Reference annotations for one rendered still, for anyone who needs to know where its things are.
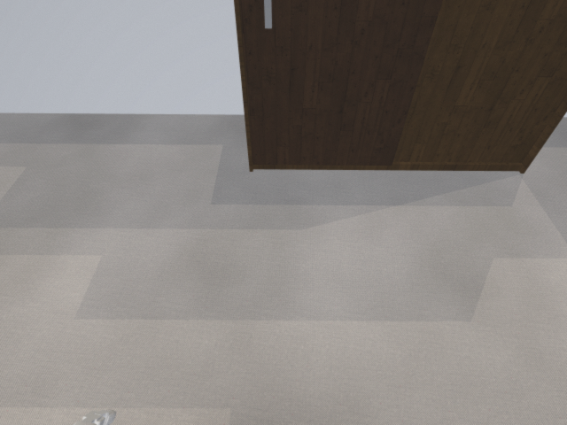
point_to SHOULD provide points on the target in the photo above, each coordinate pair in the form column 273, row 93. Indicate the wardrobe door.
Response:
column 493, row 76
column 331, row 83

